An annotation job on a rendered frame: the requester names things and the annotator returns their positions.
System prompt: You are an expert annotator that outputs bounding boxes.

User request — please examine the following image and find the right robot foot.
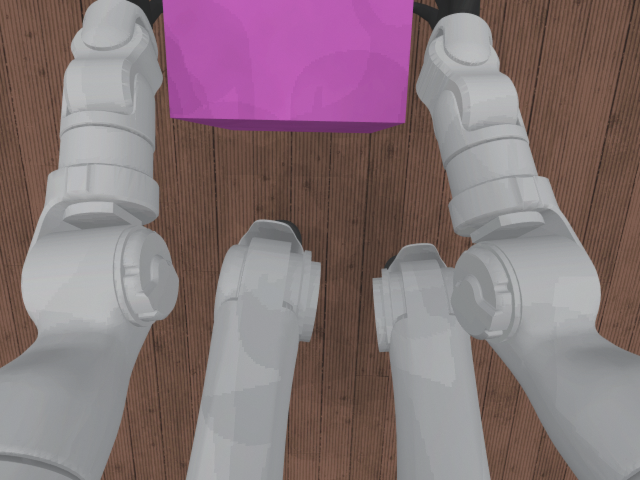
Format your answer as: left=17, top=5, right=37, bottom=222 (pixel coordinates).
left=384, top=255, right=397, bottom=270

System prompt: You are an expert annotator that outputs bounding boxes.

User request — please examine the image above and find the robot right upper arm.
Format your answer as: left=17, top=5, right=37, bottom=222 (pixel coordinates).
left=451, top=235, right=640, bottom=480

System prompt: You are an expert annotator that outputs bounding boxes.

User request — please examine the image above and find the robot left upper arm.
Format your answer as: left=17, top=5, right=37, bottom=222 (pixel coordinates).
left=0, top=224, right=179, bottom=480

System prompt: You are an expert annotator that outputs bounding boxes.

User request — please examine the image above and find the right robot thigh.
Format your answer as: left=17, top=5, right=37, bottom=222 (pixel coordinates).
left=373, top=259, right=491, bottom=480

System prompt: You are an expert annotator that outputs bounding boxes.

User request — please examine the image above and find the robot right forearm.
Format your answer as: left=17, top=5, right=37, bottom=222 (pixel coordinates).
left=416, top=13, right=601, bottom=300

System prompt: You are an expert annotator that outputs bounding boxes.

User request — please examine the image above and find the robot left hand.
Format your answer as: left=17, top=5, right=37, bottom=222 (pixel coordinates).
left=127, top=0, right=163, bottom=30

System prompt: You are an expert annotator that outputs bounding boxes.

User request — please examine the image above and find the robot left forearm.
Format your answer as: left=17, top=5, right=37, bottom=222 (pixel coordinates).
left=21, top=0, right=163, bottom=321

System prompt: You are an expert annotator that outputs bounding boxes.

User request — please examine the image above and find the carton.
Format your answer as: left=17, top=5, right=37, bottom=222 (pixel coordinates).
left=162, top=0, right=414, bottom=133

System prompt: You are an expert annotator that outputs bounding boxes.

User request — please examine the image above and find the robot right hand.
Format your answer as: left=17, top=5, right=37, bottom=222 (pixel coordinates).
left=413, top=0, right=480, bottom=30

